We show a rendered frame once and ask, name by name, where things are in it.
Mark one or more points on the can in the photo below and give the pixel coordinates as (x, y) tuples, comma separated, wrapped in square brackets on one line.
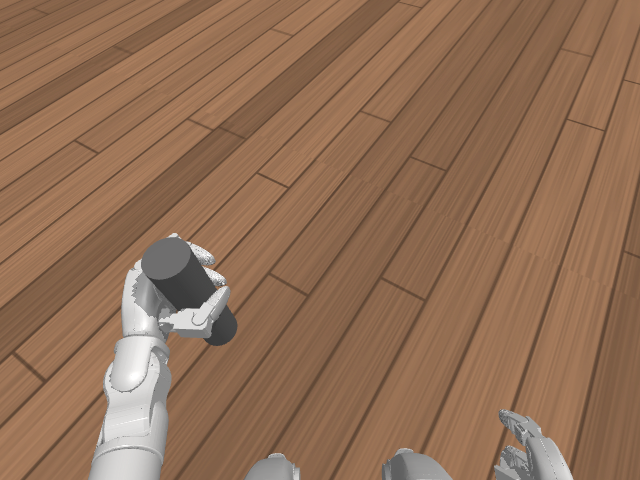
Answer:
[(173, 268)]

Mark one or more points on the right robot hand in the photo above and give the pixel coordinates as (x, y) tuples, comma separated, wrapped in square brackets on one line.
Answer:
[(542, 460)]

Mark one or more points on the left robot arm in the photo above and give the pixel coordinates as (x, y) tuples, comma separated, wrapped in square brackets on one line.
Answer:
[(132, 440)]

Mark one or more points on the left robot hand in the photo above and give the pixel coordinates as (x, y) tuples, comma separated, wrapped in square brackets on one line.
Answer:
[(145, 310)]

